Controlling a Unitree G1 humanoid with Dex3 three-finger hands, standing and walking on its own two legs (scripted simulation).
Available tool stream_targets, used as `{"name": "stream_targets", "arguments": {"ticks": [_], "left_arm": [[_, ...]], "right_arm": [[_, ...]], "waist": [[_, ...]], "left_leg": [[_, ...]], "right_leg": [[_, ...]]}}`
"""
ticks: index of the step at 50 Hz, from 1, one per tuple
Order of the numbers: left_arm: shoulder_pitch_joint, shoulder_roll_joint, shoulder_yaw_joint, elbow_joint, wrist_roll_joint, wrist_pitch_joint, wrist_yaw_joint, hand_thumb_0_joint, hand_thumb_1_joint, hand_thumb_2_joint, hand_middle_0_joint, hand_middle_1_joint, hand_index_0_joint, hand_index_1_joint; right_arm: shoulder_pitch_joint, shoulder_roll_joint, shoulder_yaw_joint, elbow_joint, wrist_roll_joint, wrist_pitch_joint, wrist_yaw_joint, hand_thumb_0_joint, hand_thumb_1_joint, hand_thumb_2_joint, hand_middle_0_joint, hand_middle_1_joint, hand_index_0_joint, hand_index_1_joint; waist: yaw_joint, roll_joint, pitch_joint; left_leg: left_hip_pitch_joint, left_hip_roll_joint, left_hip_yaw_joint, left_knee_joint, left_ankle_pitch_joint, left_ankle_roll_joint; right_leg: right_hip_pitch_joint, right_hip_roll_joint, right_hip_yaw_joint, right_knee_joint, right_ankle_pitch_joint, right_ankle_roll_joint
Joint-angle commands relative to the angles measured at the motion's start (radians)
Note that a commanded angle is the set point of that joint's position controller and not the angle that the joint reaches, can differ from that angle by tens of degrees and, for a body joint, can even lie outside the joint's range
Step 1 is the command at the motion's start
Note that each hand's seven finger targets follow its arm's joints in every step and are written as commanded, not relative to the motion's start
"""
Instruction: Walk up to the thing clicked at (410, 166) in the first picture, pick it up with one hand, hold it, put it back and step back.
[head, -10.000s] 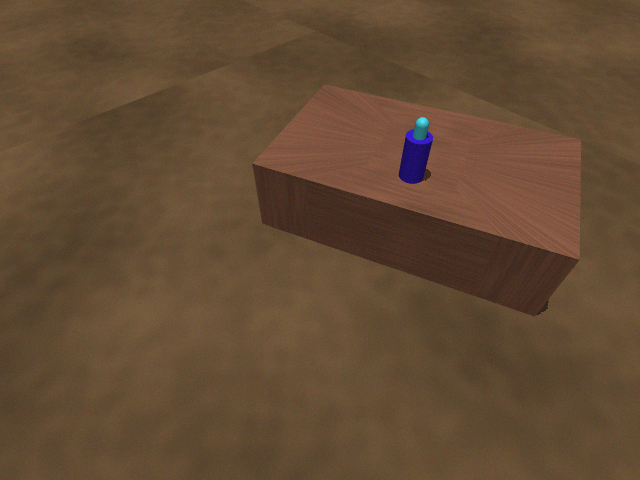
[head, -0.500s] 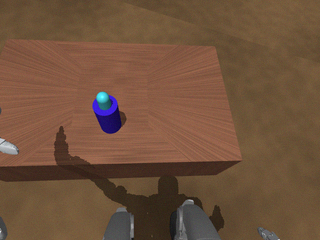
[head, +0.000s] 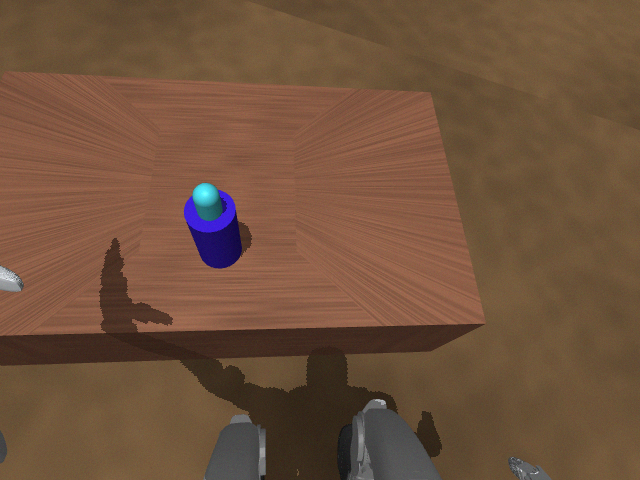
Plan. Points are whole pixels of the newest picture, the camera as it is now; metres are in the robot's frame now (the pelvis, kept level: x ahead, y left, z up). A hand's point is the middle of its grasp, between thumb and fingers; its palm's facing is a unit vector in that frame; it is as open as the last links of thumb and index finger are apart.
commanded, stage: go down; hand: left
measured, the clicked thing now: (213, 223) +0.55 +0.17 -0.23
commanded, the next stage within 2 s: none
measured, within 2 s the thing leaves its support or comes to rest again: neither
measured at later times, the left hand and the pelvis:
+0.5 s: hand out of the picture +0.43 +0.37 +0.02, palm faces +0.18 -0.98 -0.06, open 17.3 cm; pelvis -0.01 +0.00 -0.02, yaw +0 degrees
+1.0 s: hand out of the picture +0.44 +0.38 +0.03, palm faces +0.19 -0.98 -0.06, open 17.2 cm; pelvis -0.01 +0.00 -0.03, yaw -1 degrees
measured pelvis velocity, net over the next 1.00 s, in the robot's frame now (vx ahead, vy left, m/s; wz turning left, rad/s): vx -0.01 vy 0.00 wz -0.01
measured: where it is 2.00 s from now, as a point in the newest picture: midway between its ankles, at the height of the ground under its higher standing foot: outside the picture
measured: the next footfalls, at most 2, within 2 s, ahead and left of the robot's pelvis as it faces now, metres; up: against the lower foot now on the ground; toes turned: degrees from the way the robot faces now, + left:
none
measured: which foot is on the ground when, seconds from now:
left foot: down 0.00-1.00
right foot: down 0.00-1.00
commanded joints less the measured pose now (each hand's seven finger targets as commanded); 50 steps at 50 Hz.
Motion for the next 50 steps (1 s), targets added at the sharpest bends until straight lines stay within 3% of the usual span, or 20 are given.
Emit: {"name": "stream_targets", "arguments": {"ticks": [1, 2, 4, 5, 12, 18, 22, 27, 34, 39, 47, 49, 50], "left_arm": [[-0.303, 0.389, 0.044, -0.163, -0.019, -0.066, 0.002, 0.0, -0.502, 0.058, -0.062, -0.013, -0.042, -0.03], [-0.32, 0.377, 0.032, -0.154, -0.018, -0.066, -0.001, 0.0, -0.497, 0.051, -0.066, -0.009, -0.045, -0.027], [-0.319, 0.408, 0.053, -0.143, -0.022, -0.07, -0.004, 0.0, -0.516, 0.05, -0.064, -0.012, -0.045, -0.028], [-0.344, 0.406, 0.044, -0.148, -0.023, -0.072, -0.008, 0.0, -0.512, 0.042, -0.065, -0.005, -0.046, -0.021], [-0.392, 0.451, 0.066, -0.141, -0.028, -0.087, -0.021, 0.0, -0.507, 0.048, -0.063, -0.009, -0.044, -0.024], [-0.409, 0.499, 0.095, -0.14, -0.026, -0.094, -0.026, 0.0, -0.463, 0.076, -0.055, -0.012, -0.033, -0.03], [-0.399, 0.501, 0.098, -0.117, -0.025, -0.087, -0.03, 0.0, -0.474, 0.077, -0.057, -0.017, -0.034, -0.037], [-0.404, 0.517, 0.098, -0.1, -0.017, -0.084, -0.029, 0.0, -0.471, 0.078, -0.058, -0.023, -0.036, -0.042], [-0.472, 0.542, 0.105, -0.112, -0.024, -0.096, -0.043, 0.0, -0.469, 0.075, -0.055, -0.029, -0.036, -0.045], [-0.487, 0.567, 0.107, -0.111, -0.021, -0.093, -0.05, 0.0, -0.461, 0.081, -0.057, -0.03, -0.035, -0.048], [-0.499, 0.574, 0.104, -0.093, -0.021, -0.089, -0.058, 0.0, -0.458, 0.093, -0.05, -0.035, -0.03, -0.053], [-0.505, 0.61, 0.124, -0.108, -0.017, -0.092, -0.056, 0.0, -0.463, 0.086, -0.056, -0.033, -0.035, -0.051], [-0.512, 0.598, 0.116, -0.102, -0.019, -0.093, -0.058, 0.0, -0.468, 0.087, -0.054, -0.033, -0.034, -0.05]], "right_arm": [[0.15, -0.21, -0.079, -0.049, -0.001, -0.017, -0.017, 0.0, -0.888, -0.897, 0.2, 0.3, 0.2, 0.3], [0.156, -0.205, -0.076, -0.048, -0.004, -0.015, -0.017, 0.0, -0.892, -0.897, 0.2, 0.3, 0.2, 0.3], [0.143, -0.213, -0.074, -0.056, -0.004, -0.017, -0.014, 0.0, -0.891, -0.897, 0.2, 0.3, 0.2, 0.3], [0.15, -0.212, -0.072, -0.059, -0.005, -0.014, -0.014, 0.0, -0.895, -0.898, 0.2, 0.3, 0.2, 0.3], [0.156, -0.217, -0.064, -0.061, -0.006, -0.011, -0.009, 0.0, -0.892, -0.897, 0.2, 0.3, 0.2, 0.3], [0.172, -0.231, -0.058, -0.057, -0.011, -0.003, -0.007, 0.0, -0.887, -0.897, 0.2, 0.3, 0.2, 0.3], [0.176, -0.226, -0.052, -0.063, -0.011, 0.002, -0.007, 0.0, -0.894, -0.899, 0.2, 0.3, 0.2, 0.3], [0.171, -0.225, -0.051, -0.072, -0.008, 0.003, -0.006, 0.0, -0.892, -0.898, 0.2, 0.3, 0.2, 0.3], [0.176, -0.231, -0.047, -0.07, -0.007, 0.004, -0.005, 0.0, -0.89, -0.897, 0.2, 0.3, 0.2, 0.3], [0.186, -0.23, -0.038, -0.068, -0.01, 0.007, -0.006, 0.0, -0.895, -0.899, 0.2, 0.3, 0.2, 0.3], [0.192, -0.235, -0.032, -0.061, -0.011, 0.013, -0.003, 0.0, -0.893, -0.899, 0.2, 0.3, 0.2, 0.3], [0.187, -0.237, -0.031, -0.073, -0.014, 0.014, -0.003, 0.0, -0.89, -0.897, 0.2, 0.3, 0.2, 0.3], [0.186, -0.236, -0.032, -0.073, -0.012, 0.014, -0.003, 0.0, -0.89, -0.898, 0.2, 0.3, 0.2, 0.3]], "waist": [[0.017, 0.226, -0.387], [0.001, 0.206, -0.393], [0.016, 0.237, -0.401], [0.004, 0.209, -0.406], [-0.006, 0.22, -0.452], [0.001, 0.264, -0.513], [-0.006, 0.246, -0.51], [-0.006, 0.229, -0.46], [-0.022, 0.254, -0.464], [-0.026, 0.269, -0.506], [-0.029, 0.299, -0.491], [-0.021, 0.294, -0.516], [-0.031, 0.281, -0.513]], "left_leg": [[0.301, -0.005, -0.035, -0.173, 0.385, -0.018], [0.278, -0.006, -0.03, -0.163, 0.376, -0.013], [0.277, -0.002, -0.039, -0.165, 0.382, -0.02], [0.259, -0.005, -0.031, -0.156, 0.365, -0.011], [0.24, -0.005, -0.04, -0.136, 0.346, -0.013], [0.291, -0.002, -0.052, -0.111, 0.435, -0.022], [0.248, -0.009, -0.039, -0.094, 0.446, -0.013], [0.188, -0.01, -0.037, -0.104, 0.348, -0.009], [0.194, -0.006, -0.048, -0.099, 0.304, -0.012], [0.194, -0.01, -0.042, -0.077, 0.352, -0.009], [0.239, -0.002, -0.063, -0.076, 0.393, -0.022], [0.227, -0.007, -0.052, -0.065, 0.415, -0.017], [0.227, -0.006, -0.05, -0.065, 0.395, -0.013]], "right_leg": [[0.169, 0.03, 0.019, -0.082, 0.155, -0.06], [0.188, 0.029, 0.021, -0.085, 0.163, -0.057], [0.167, 0.029, 0.015, -0.067, 0.157, -0.06], [0.186, 0.028, 0.022, -0.072, 0.161, -0.057], [0.172, 0.028, 0.021, -0.047, 0.148, -0.057], [0.137, 0.03, 0.014, -0.022, 0.18, -0.061], [0.173, 0.026, 0.025, -0.018, 0.215, -0.057], [0.157, 0.028, 0.028, -0.022, 0.154, -0.057], [0.111, 0.031, 0.022, -0.011, 0.117, -0.058], [0.133, 0.027, 0.026, -0.005, 0.159, -0.057], [0.065, 0.034, 0.009, 0.005, 0.15, -0.062], [0.106, 0.031, 0.017, 0.004, 0.178, -0.06], [0.102, 0.032, 0.021, 0.0, 0.169, -0.059]]}}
